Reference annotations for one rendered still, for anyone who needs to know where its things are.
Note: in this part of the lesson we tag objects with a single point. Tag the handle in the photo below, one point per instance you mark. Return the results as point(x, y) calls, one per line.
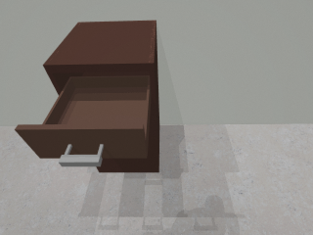
point(81, 160)

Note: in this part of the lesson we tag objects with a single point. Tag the cabinet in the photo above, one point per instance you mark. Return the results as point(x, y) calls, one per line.
point(116, 48)

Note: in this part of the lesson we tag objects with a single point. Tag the drawer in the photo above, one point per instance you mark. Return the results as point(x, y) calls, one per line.
point(113, 111)

